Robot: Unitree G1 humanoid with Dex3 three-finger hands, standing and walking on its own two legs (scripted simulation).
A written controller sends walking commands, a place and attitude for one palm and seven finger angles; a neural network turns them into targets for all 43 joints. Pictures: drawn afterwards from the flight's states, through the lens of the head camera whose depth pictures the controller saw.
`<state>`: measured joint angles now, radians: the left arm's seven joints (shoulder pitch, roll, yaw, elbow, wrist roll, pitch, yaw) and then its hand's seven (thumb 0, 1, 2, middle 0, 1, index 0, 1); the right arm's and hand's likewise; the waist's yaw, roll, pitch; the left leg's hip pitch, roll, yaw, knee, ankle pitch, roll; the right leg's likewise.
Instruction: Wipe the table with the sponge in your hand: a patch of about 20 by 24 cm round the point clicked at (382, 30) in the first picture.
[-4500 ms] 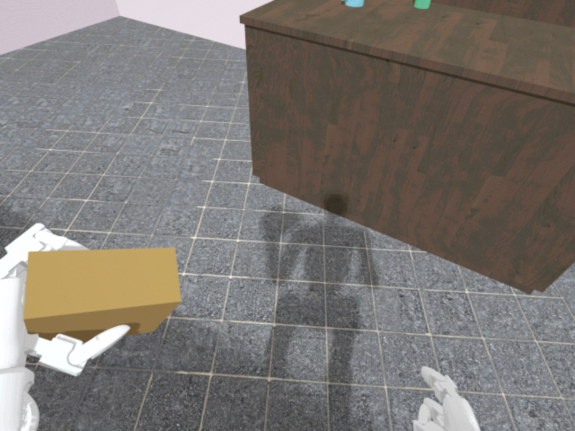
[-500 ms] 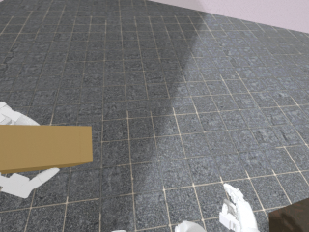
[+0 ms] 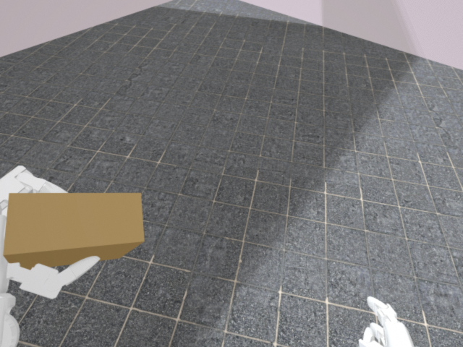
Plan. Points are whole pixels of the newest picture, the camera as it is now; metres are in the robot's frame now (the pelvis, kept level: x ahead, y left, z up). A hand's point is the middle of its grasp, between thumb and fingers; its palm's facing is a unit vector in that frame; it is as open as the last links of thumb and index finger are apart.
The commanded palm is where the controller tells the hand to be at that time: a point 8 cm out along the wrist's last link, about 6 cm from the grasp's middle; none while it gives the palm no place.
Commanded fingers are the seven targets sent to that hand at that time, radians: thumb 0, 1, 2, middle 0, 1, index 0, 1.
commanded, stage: walk to a spot facing it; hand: left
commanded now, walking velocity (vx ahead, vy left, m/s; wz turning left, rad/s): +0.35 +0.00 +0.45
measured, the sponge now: (95, 231) +0.23 +0.19 +0.15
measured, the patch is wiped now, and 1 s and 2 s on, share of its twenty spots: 0.00 0.00 0.00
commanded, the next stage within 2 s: turn to face it in 1.08 s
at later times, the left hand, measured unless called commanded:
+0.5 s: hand (15, 264) +0.18 +0.26 +0.16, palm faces +0.57 -0.71 -0.42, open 10.3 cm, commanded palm +0.11 +0.30 +0.18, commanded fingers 0.00 0.10 1.30 -1.20 -1.60 -1.20 -1.60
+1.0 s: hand (24, 192) +0.26 +0.29 +0.18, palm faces +0.57 -0.67 -0.48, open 10.3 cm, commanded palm +0.20 +0.32 +0.18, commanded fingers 0.00 0.10 1.30 -1.20 -1.60 -1.20 -1.60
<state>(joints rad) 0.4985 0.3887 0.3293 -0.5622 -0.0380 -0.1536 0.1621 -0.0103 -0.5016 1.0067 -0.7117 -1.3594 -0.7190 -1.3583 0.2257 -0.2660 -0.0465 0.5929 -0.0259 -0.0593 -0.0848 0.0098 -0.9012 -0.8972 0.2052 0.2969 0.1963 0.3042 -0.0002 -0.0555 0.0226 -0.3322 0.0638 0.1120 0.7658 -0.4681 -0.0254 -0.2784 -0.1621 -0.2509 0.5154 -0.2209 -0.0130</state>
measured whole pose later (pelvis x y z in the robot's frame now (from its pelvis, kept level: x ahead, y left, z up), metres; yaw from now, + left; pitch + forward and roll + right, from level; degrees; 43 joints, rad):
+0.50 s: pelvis +0.01 -0.01 -0.01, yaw +12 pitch -2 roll +1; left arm 0.41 0.33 0.31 -0.43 -0.01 -0.19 0.13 -0.01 -0.50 1.01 -0.71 -1.36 -0.72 -1.36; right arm 0.17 -0.18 0.03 0.69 -0.01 -0.07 -0.04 0.01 -0.90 -0.90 0.21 0.30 0.20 0.31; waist 0.03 0.04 0.06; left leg -0.48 0.04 0.01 1.14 -0.41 -0.01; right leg -0.28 -0.09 -0.18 0.61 -0.29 -0.03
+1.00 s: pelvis +0.12 +0.01 +0.00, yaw +16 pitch +1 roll -1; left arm 0.52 0.39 0.36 -0.56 -0.02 -0.23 0.15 -0.01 -0.50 1.01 -0.71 -1.36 -0.72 -1.36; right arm 0.21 -0.11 0.03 0.60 0.00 -0.12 -0.04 0.01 -0.90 -0.90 0.21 0.30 0.20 0.30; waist 0.01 0.03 0.07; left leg -0.22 0.11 0.12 0.48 -0.26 -0.03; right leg -0.43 -0.09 -0.15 0.74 -0.34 0.05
